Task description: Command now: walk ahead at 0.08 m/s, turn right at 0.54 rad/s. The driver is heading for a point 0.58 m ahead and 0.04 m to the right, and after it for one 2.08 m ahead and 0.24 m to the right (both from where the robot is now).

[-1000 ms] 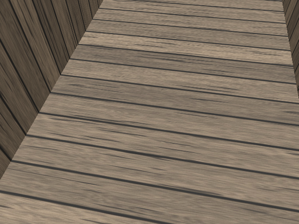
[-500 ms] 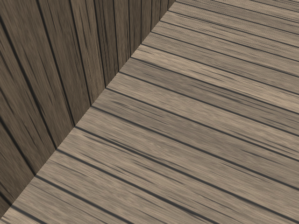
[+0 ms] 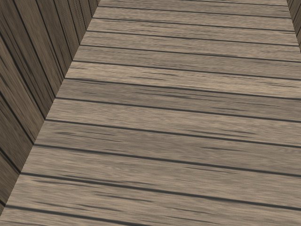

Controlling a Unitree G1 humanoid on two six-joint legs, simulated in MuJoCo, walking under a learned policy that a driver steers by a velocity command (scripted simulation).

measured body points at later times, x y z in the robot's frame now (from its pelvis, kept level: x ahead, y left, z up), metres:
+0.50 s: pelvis +0.08 +0.03 +0.02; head +0.09 +0.05 +0.47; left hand +0.29 +0.24 -0.09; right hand +0.03 -0.26 -0.09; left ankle +0.05 +0.14 -0.73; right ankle +0.08 -0.11 -0.65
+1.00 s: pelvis +0.28 -0.10 +0.02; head +0.30 -0.11 +0.47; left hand +0.39 +0.14 -0.11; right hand +0.29 -0.37 -0.12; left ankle +0.38 +0.02 -0.65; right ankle +0.21 -0.17 -0.73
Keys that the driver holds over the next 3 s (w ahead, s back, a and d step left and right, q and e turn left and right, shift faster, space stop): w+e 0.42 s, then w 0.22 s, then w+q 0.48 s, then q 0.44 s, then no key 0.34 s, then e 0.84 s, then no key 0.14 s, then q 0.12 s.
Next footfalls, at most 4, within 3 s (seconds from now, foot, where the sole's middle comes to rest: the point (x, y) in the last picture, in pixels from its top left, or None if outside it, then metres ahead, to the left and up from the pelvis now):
0.32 left None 0.09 0.13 -0.76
0.74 right None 0.25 -0.18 -0.76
1.24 left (177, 194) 0.59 -0.06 -0.76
1.84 right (217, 190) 0.61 -0.24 -0.76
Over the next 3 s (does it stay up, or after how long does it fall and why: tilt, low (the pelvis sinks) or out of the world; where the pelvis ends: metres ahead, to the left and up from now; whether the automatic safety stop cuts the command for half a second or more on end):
stays up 0.49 -0.19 0.02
